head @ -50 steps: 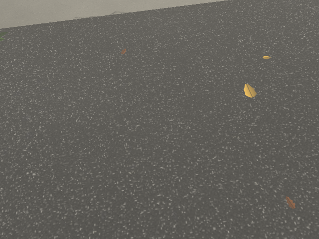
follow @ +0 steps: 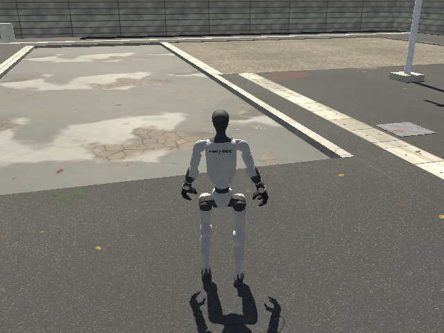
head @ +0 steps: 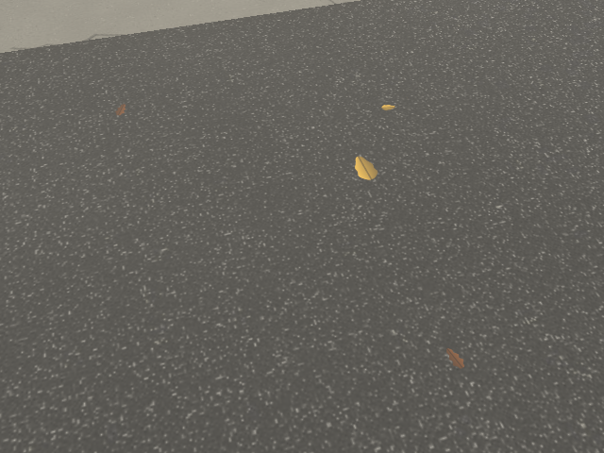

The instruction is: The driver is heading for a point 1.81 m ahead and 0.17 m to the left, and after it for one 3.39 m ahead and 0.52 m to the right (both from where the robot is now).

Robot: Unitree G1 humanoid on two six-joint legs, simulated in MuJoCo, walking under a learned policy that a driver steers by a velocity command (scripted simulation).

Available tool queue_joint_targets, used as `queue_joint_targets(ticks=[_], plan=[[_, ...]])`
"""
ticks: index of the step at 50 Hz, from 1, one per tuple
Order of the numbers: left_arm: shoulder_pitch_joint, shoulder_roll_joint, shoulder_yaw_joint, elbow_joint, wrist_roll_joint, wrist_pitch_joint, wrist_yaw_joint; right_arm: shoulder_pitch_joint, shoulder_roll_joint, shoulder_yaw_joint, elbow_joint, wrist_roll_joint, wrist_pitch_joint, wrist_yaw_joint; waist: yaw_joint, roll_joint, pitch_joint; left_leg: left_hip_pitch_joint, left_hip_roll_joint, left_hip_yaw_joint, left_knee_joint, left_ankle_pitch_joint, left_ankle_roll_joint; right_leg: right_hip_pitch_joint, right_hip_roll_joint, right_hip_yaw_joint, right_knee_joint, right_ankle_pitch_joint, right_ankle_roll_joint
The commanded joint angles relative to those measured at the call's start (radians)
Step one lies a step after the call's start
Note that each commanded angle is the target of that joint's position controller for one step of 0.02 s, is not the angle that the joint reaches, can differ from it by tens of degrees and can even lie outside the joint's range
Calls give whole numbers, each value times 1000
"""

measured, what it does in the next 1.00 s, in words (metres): walks ahead: left foot, then right foot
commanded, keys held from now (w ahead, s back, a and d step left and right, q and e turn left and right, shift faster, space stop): q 0.46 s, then no key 0.04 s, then e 0.02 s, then w+e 0.48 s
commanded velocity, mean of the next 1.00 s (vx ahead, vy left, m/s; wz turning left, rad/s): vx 0.14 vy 0.00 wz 0.19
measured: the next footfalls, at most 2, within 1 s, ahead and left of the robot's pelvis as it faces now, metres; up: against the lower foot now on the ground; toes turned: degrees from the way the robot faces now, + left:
left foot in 0.10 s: +0.04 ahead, +0.13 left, +0.00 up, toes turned +7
right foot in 0.66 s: +0.09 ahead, -0.08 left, +0.00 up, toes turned +21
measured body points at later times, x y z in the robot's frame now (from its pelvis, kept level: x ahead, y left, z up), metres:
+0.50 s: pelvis +0.00 +0.05 +0.01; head +0.03 +0.09 +0.46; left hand +0.08 +0.37 -0.10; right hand +0.24 -0.19 -0.06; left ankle +0.00 +0.12 -0.74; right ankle +0.07 -0.12 -0.69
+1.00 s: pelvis +0.13 +0.07 +0.00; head +0.16 +0.07 +0.45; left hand +0.06 +0.35 -0.11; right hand +0.40 -0.13 -0.07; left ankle +0.20 +0.22 -0.72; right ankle +0.05 -0.09 -0.74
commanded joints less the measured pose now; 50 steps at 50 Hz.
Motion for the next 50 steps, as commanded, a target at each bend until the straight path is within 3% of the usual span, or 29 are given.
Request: queue_joint_targets(ticks=[1,3,4,5,6,7,8,9,10,11,13,16,22,26,28,29,30,32,33,34,35,36,37,40,42,44,47,49,50], plan=[[-47,171,53,-61,-12,-8,2,-24,-61,-11,-104,4,-9,19,16,-129,-131,36,5,19,-134,66,19,107,-280,159,-92,503,-202],[-55,181,56,-49,-33,-3,2,34,-67,-19,-101,4,-9,28,-20,-126,-147,147,-33,66,-317,207,59,77,-270,118,-11,428,-149],[-8,157,51,-24,-36,-4,-1,67,-93,-31,-94,-3,-11,20,-25,-77,-150,242,-60,45,-419,321,92,17,-229,70,76,292,-88],[31,111,39,-21,-5,-6,-5,92,-199,-61,-105,-6,-17,2,-9,151,-142,384,85,-196,-508,660,163,-178,-127,-26,323,22,10],[-63,78,19,-94,23,-8,5,96,-299,-74,-144,-37,-36,1,-31,350,-139,398,345,-610,-575,833,398,-437,46,41,577,-437,85],[-109,135,36,-89,4,-8,11,115,-253,-60,-147,-55,-62,12,-81,187,-200,396,354,-594,-588,793,465,-451,41,194,734,-452,82],[-97,143,40,-84,-15,-7,12,75,-227,-50,-143,-49,-79,12,-48,158,-160,363,304,-504,-588,690,419,-471,24,218,758,-363,66],[-74,153,47,-59,-10,-5,19,22,-202,-46,-146,-27,-82,5,-20,97,-126,346,239,-430,-582,587,353,-476,3,225,725,-265,59],[-69,166,54,-50,-1,-3,26,-26,-169,-34,-153,-10,-77,-4,-2,89,-107,331,206,-395,-576,578,311,-477,-6,232,686,-187,61],[-50,162,55,-38,1,-3,24,-40,-152,-24,-161,-7,-72,-12,12,101,-116,298,174,-359,-576,625,296,-426,7,225,694,-134,68],[-15,139,50,-22,-3,-5,17,-35,-147,-20,-170,-15,-67,-21,20,99,-150,309,151,-335,-577,656,298,-391,30,221,689,-68,83],[-32,121,43,-21,-7,-6,19,-15,-151,-22,-172,-12,-63,-28,5,103,-142,345,135,-353,-582,598,299,-405,42,231,577,-37,102],[-67,120,41,-23,-11,-22,13,-22,-171,-34,-184,-14,-46,-34,-16,143,-110,309,114,-448,-577,415,300,-349,57,258,353,-43,117],[-35,124,38,-7,-16,-36,-1,-50,-155,-27,-191,-21,-39,-26,-19,150,-143,294,118,-467,-534,491,305,-251,50,242,266,-68,105],[-20,111,28,-1,-19,-43,-14,-40,-115,-9,-179,-24,-39,-21,-31,148,-173,268,106,-463,-551,301,300,-165,37,211,201,-57,88],[-19,98,20,-1,-20,-48,-23,-30,-99,1,-167,-24,-40,-17,-33,153,-157,234,97,-466,-574,141,295,-119,39,188,153,-45,75],[-13,89,16,2,-23,-55,-31,-30,-107,3,-158,-22,-41,-13,-24,158,-123,190,84,-467,-587,10,286,-73,52,159,90,-20,56],[15,86,10,17,-25,-74,-37,-18,-100,12,-143,-29,-53,-8,-5,131,-74,116,53,-444,-567,-112,251,29,69,149,-40,0,4],[57,106,11,24,-24,-84,-35,-18,-77,22,-142,-35,-65,-8,8,92,-70,71,31,-412,-495,-117,220,83,11,237,-69,-29,-35],[134,151,15,37,-21,-91,-31,-24,-33,35,-150,-43,-79,-9,14,-43,-82,-11,-47,-278,-270,-80,168,150,-129,429,-150,-52,-103],[191,263,46,66,-7,-93,-39,-67,-61,21,-199,-21,-100,-13,6,-246,-13,-201,-154,-85,-129,-66,112,156,-260,730,-269,-232,-243],[221,226,41,64,-10,-101,-43,-146,-135,-1,-207,-6,-119,-21,70,-202,65,-322,-108,-112,-4,-124,89,165,-316,861,-329,-296,-302],[224,196,30,67,-15,-105,-38,-155,-144,-10,-206,4,-134,-15,63,-155,70,-363,-71,-138,58,-61,88,190,-299,820,-321,-297,-285],[243,167,22,64,-29,-98,-20,-178,-83,-2,-197,-13,-163,10,75,-122,27,-379,-37,-115,18,121,70,276,-192,646,-317,-111,-225],[246,151,20,60,-30,-80,-8,-202,-33,10,-197,-18,-177,24,79,-130,-1,-271,-64,-67,-109,196,44,226,-122,533,-306,37,-202],[247,162,25,54,-30,-67,-1,-230,5,21,-196,-17,-181,34,88,-147,-11,-144,-92,-39,-230,250,25,141,-85,473,-291,99,-191],[262,194,38,45,-38,-56,-2,-235,-26,8,-198,1,-181,36,83,-163,-17,20,-111,-44,-349,310,14,39,-99,503,-270,89,-183],[241,201,42,36,-45,-56,-3,-178,-63,-9,-187,11,-182,29,36,-168,-26,134,-97,-66,-409,352,29,2,-118,544,-238,75,-156],[230,186,39,30,-45,-57,-4,-125,-79,-19,-173,13,-182,22,2,-159,-43,222,-90,-66,-442,360,46,-25,-106,545,-198,87,-134]])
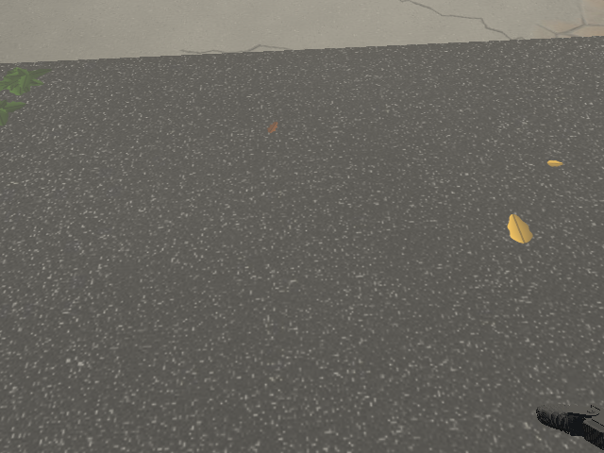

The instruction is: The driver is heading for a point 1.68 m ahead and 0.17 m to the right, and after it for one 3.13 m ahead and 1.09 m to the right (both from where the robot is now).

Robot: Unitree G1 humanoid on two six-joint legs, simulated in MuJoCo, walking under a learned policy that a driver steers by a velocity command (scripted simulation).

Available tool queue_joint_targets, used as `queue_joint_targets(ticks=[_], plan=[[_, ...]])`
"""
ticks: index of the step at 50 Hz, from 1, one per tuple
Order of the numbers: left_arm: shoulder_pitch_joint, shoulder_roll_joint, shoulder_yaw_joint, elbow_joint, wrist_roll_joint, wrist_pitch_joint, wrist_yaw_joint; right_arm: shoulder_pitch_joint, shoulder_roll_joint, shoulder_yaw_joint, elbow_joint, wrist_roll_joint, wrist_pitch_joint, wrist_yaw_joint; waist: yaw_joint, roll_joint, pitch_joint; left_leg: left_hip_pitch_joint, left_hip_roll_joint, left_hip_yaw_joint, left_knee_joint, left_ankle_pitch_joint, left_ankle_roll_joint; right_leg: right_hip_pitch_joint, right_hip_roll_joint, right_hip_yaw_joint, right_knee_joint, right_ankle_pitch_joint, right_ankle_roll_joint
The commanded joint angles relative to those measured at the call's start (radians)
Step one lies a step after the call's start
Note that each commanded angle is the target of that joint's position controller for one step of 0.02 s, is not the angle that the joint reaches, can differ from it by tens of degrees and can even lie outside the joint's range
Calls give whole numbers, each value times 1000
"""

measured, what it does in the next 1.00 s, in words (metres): walks ahead: left foot, then right foot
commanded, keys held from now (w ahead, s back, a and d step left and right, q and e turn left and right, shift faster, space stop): w+e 0.52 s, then w+q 0.48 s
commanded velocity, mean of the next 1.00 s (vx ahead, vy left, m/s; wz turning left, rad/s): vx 0.48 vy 0.00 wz -0.24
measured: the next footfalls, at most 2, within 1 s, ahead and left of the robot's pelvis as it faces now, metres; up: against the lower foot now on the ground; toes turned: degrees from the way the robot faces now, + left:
left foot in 0.04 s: +0.14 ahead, +0.13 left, +0.00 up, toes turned -5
right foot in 0.54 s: +0.40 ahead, -0.18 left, +0.00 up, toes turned -21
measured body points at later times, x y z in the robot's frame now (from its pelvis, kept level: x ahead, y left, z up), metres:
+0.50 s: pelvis +0.24 -0.02 -0.02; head +0.29 -0.04 +0.43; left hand +0.55 +0.11 -0.08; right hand +0.15 -0.31 -0.14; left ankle +0.10 +0.13 -0.74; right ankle +0.37 -0.17 -0.72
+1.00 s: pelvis +0.52 -0.12 -0.01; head +0.55 -0.12 +0.44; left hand +0.64 +0.15 -0.12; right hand +0.64 -0.39 -0.11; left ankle +0.73 -0.03 -0.71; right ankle +0.37 -0.17 -0.74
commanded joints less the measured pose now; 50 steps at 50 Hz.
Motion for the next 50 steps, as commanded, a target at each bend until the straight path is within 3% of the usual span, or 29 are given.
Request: queue_joint_targets(ticks=[1,2,3,4,5,6,7,8,10,13,16,20,22,24,25,26,27,28,29,30,31,32,33,35,39,42,44,48,50], plan=[[-104,155,40,-99,2,-19,1,92,-130,-56,-49,9,-19,-20,-149,-167,-48,356,3,17,-85,33,38,-236,-126,171,23,209,-118],[-117,92,21,-117,19,-24,-4,242,-180,-72,-31,-2,-20,-33,-218,-83,-162,562,135,-105,-99,-37,92,-325,-62,99,275,146,-78],[-52,3,-7,-168,0,-35,3,347,-286,-93,-4,-35,-8,-30,-200,257,-312,793,388,-551,-218,-349,232,-586,65,-39,618,-168,-22],[-21,87,12,-153,-24,-37,7,320,-220,-77,0,-40,-9,-20,-174,271,-236,716,432,-728,-303,-521,273,-708,7,-25,808,-214,-9],[-78,145,29,-144,-24,-33,3,266,-150,-57,-4,-29,-9,-23,-169,181,-108,614,402,-591,-301,-471,251,-751,-38,-34,872,-124,-16],[-117,144,30,-138,-12,-28,0,230,-114,-46,-3,-27,-7,-25,-159,104,-47,532,354,-438,-295,-312,230,-731,-70,-57,874,-47,-16],[-142,129,29,-140,-2,-28,-5,205,-88,-39,7,-31,-5,-26,-147,76,-13,470,314,-338,-308,-180,221,-715,-90,-61,847,8,-15],[-158,119,31,-144,-1,-25,-12,190,-75,-34,13,-37,-6,-29,-132,90,4,424,283,-252,-326,-88,208,-686,-112,-66,828,45,-15],[-180,85,23,-153,-3,-15,-23,187,-72,-36,29,-33,-15,-31,-124,95,14,383,266,-151,-356,23,211,-674,-122,-91,806,87,-8],[-244,64,13,-185,8,-8,-30,195,-101,-45,60,-26,-22,-31,-121,54,41,376,280,-60,-386,148,234,-723,-126,-97,706,147,14],[-315,54,2,-205,10,-19,-48,184,-128,-50,80,-24,-16,-35,-135,44,51,380,260,54,-392,217,218,-693,-123,-132,525,298,15],[-448,46,-9,-248,8,-29,-76,237,-167,-56,121,-10,-3,-40,-176,23,79,418,265,150,-381,272,188,-631,-98,-212,335,372,-19],[-478,61,-3,-269,5,-29,-86,255,-185,-60,137,-1,9,-40,-168,31,74,477,280,184,-333,420,171,-601,-73,-244,282,327,-52],[-434,102,17,-273,10,-22,-88,261,-220,-68,141,3,25,-47,-122,71,8,531,283,222,-191,776,151,-489,-3,-300,271,229,-97],[-340,138,37,-255,9,-17,-86,261,-233,-71,139,4,35,-52,-64,83,-54,528,276,238,-46,906,140,-364,38,-320,263,192,-126],[-175,185,67,-215,5,-10,-74,249,-226,-66,131,8,40,-57,29,64,-140,430,250,261,164,889,113,-121,72,-314,209,243,-166],[-30,237,88,-185,4,3,-52,290,-166,-39,119,-15,32,-57,78,-47,-230,163,212,245,462,472,82,205,-55,-106,202,248,-218],[-81,323,87,-197,6,-11,-48,422,-30,11,78,-36,8,-33,-67,-281,-373,-225,24,131,805,-432,37,493,-346,496,93,51,-407],[-40,214,62,-210,14,-20,-50,307,-149,-13,92,6,-17,-21,36,-128,-437,-286,39,-40,884,-400,48,466,-381,589,-37,-47,-389],[-87,188,49,-193,23,-31,-54,200,-176,-22,55,41,-24,-19,34,-98,-261,-340,76,-25,863,-309,61,326,-354,417,-61,40,-337],[-150,167,41,-185,21,-40,-53,177,-155,-14,53,32,-26,-28,-13,-29,-164,-307,127,-18,783,-221,64,163,-316,280,-67,164,-301],[-202,133,30,-183,29,-47,-53,181,-149,-16,66,13,-19,-32,-51,-31,-110,-254,157,-19,721,-171,57,41,-277,174,-82,272,-280],[-229,112,22,-182,42,-56,-53,225,-146,-18,82,10,-4,-30,-87,-61,-96,-182,179,-32,696,-130,52,-41,-251,105,-113,327,-270],[-243,107,23,-158,41,-76,-53,275,-113,-14,111,7,25,-31,-116,-67,-81,-128,184,-25,657,-91,31,-119,-235,16,-173,383,-273],[-219,118,29,-104,50,-94,-41,190,-82,-10,91,4,43,-36,-96,-57,4,-229,161,-59,496,85,0,-129,-204,-155,-224,469,-233],[-223,125,26,-89,48,-92,-31,124,-61,-4,76,2,30,-21,-69,-61,21,-207,133,-28,290,274,8,-101,-174,-254,-238,459,-187],[-195,141,30,-70,43,-89,-26,57,-40,6,54,1,26,-8,-36,-52,45,-207,123,6,194,322,18,-62,-195,-276,-251,452,-177],[-135,163,39,-27,29,-60,-19,-37,-34,12,-4,-1,23,21,-2,-38,76,-301,106,41,94,230,59,122,-260,-300,-190,552,-173],[-142,181,45,-22,23,-40,-11,-44,-45,7,-32,-2,24,36,-22,-55,59,-288,77,81,73,124,90,185,-278,-318,-114,735,-157]])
